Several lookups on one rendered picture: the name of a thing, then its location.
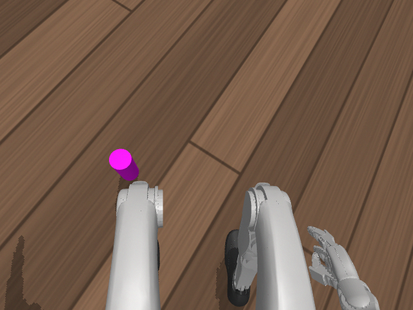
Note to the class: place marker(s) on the can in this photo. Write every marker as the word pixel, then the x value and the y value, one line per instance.
pixel 122 161

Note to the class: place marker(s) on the right robot foot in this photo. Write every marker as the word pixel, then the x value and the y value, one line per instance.
pixel 236 297

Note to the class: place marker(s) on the right robot arm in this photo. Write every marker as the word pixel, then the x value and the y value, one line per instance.
pixel 354 294

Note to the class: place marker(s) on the right robot hand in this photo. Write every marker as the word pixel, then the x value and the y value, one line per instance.
pixel 338 267

